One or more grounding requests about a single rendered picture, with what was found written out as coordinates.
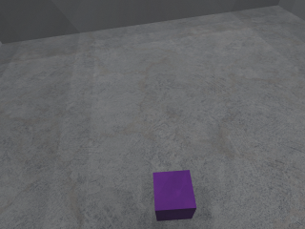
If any carton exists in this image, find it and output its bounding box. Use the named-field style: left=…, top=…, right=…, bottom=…
left=152, top=170, right=197, bottom=221

